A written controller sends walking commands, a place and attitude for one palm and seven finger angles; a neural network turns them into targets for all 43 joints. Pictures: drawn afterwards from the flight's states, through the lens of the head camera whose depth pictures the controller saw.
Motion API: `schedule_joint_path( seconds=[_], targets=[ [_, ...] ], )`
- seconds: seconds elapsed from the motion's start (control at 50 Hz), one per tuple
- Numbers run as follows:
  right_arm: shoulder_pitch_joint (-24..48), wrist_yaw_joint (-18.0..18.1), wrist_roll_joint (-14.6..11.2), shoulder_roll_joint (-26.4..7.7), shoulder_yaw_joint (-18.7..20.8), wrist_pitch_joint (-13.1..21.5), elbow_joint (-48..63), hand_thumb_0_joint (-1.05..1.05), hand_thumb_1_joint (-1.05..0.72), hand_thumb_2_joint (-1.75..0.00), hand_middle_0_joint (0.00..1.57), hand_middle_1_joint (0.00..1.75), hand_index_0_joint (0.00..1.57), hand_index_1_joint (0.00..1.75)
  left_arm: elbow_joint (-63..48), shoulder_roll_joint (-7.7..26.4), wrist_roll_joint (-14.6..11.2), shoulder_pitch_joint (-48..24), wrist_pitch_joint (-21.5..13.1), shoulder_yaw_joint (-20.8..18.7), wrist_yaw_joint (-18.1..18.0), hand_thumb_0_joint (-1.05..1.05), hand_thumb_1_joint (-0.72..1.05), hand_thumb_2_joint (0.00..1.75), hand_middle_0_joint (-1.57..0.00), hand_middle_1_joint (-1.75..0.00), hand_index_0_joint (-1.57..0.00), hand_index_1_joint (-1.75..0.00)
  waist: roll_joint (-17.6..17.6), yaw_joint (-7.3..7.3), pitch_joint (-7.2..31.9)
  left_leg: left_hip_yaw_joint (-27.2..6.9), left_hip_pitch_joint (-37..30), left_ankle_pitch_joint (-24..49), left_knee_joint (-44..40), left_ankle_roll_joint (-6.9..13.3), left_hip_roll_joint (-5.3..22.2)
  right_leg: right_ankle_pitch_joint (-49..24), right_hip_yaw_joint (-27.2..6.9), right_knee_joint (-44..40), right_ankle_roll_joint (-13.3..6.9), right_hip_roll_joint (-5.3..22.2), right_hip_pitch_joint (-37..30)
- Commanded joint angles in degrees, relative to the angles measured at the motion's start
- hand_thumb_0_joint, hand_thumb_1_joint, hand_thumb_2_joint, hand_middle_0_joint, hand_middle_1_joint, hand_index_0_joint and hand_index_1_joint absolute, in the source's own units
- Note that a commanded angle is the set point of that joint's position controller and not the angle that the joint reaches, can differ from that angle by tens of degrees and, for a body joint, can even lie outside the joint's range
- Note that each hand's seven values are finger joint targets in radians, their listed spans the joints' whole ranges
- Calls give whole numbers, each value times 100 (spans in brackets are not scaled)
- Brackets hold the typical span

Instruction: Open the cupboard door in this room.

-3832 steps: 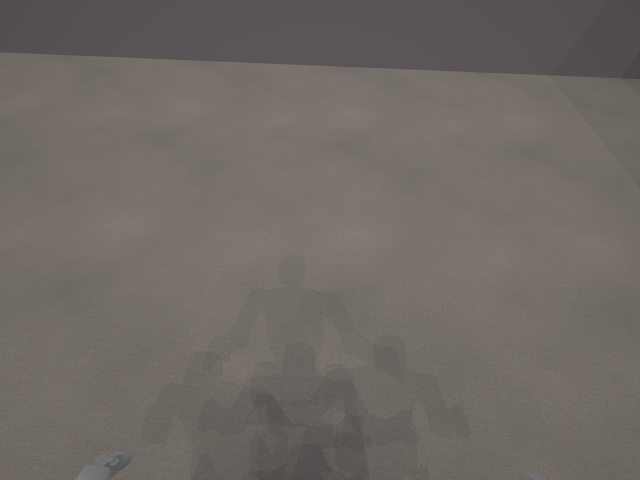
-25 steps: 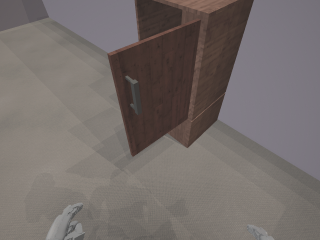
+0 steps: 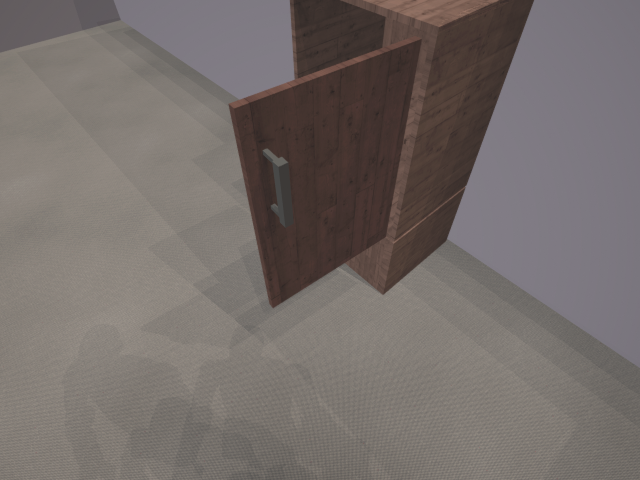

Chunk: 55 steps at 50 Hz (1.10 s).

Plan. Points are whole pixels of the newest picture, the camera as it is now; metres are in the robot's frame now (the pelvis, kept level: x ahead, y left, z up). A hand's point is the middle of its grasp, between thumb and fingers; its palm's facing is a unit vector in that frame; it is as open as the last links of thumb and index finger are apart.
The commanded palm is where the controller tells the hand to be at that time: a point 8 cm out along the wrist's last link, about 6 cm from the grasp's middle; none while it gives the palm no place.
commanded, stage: let the arm hang, fingers relaxed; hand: left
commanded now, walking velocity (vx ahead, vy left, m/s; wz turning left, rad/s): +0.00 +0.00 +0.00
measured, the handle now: (277, 189) +0.60 +0.13 -0.01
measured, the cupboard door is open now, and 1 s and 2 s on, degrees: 85 85 85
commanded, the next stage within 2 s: look to check the result in 0.40 s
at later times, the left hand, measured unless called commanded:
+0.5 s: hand out of the picture +0.05 +0.17 -0.17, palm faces +0.01 -0.98 -0.22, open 7.4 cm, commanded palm none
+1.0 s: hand out of the picture +0.05 +0.17 -0.17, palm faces +0.01 -0.97 -0.25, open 7.4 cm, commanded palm none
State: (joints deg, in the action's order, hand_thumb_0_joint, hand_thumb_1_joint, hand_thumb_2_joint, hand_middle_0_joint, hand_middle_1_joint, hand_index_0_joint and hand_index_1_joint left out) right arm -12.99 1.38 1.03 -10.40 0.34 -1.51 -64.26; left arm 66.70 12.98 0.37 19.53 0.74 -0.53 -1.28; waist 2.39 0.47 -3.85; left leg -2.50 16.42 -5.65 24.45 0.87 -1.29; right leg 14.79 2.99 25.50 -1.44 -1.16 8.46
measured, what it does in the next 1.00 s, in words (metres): stands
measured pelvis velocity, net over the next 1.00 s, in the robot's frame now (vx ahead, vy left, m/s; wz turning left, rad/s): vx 0.03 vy -0.03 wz -0.01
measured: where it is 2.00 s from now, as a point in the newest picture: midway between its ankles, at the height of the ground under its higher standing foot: outside the picture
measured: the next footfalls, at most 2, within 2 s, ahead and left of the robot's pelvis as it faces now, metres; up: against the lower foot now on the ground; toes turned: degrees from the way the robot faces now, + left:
none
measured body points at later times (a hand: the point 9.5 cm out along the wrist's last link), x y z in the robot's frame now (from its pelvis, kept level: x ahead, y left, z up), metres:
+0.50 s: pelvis +0.02 -0.01 +0.00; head +0.03 -0.02 +0.45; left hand +0.05 +0.22 -0.15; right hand +0.04 -0.24 -0.16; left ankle +0.08 +0.11 -0.74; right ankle -0.01 -0.11 -0.74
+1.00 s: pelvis +0.03 -0.03 +0.00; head +0.05 -0.03 +0.45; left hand +0.05 +0.22 -0.15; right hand +0.07 -0.27 -0.16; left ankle +0.08 +0.11 -0.74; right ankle -0.01 -0.11 -0.74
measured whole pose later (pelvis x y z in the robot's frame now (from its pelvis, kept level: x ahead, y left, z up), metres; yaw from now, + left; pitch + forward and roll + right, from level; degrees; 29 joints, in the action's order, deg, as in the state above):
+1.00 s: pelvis +0.03 -0.03 +0.00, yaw -1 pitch -2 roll +0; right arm -9.1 1.9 1.0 -12.6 0.1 -0.2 -65.8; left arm 65.7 11.6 0.2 12.8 -0.8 -0.5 -1.5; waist 1.1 0.2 -4.4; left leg -2.4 11.7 -7.4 21.5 -1.1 0.2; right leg 15.3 2.5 20.9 -3.1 -2.6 3.3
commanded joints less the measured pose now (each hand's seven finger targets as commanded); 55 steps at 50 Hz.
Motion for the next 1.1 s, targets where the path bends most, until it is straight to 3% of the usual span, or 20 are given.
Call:
schedule_joint_path(
  seconds=[0.0,0.14,0.28,0.38,0.48,0.86,1.08],
  targets=[
    [-167,26,21,-724,136,78,108,0,-90,-90,20,30,20,30,-219,589,20,37,-109,-113,-31,0,90,90,-20,-30,-20,-30,-319,-85,-120,-611,-381,-898,-587,145,551,907,-621,-876,-228,646,779],
    [-83,22,27,-656,91,121,63,0,-90,-90,20,30,20,30,-246,550,21,-65,-134,-121,-49,0,90,90,-20,-30,-20,-30,-45,-37,-48,-576,-388,-463,-625,126,557,443,-578,-776,-188,641,503],
    [-57,34,30,-586,62,190,9,0,-90,-90,20,30,20,30,-293,499,7,-265,-183,-142,-67,0,90,90,-20,-30,-20,-30,-140,-44,163,-494,-560,370,-486,98,570,-282,-561,-776,-154,712,178],
    [-63,46,30,-566,60,170,-15,0,-90,-90,20,30,20,30,-295,447,1,-327,-173,-136,-71,0,90,90,-20,-30,-20,-30,-135,-71,-27,-440,-556,272,-478,68,561,-184,-576,-885,-161,705,262],
    [-41,54,22,-653,84,182,-8,0,-90,-90,20,30,20,30,-302,506,-3,-343,-197,-158,-72,0,90,90,-20,-30,-20,-30,-180,-83,145,-407,-705,374,-423,68,580,-333,-599,-919,-172,722,157],
    [190,71,6,-889,106,181,18,0,-90,-90,20,30,20,30,-264,697,-1,-399,-219,-172,-71,0,90,90,-20,-30,-20,-30,-322,-82,124,-322,-902,491,-394,71,631,-783,-639,-1021,-148,756,96],
    [328,68,12,-1028,101,197,43,0,-90,-90,20,30,20,30,-309,830,-3,-557,-230,-189,-57,0,90,90,-20,-30,-20,-30,-132,-70,171,-328,-899,566,-442,49,660,-953,-670,-1046,-141,766,-55]
  ],
)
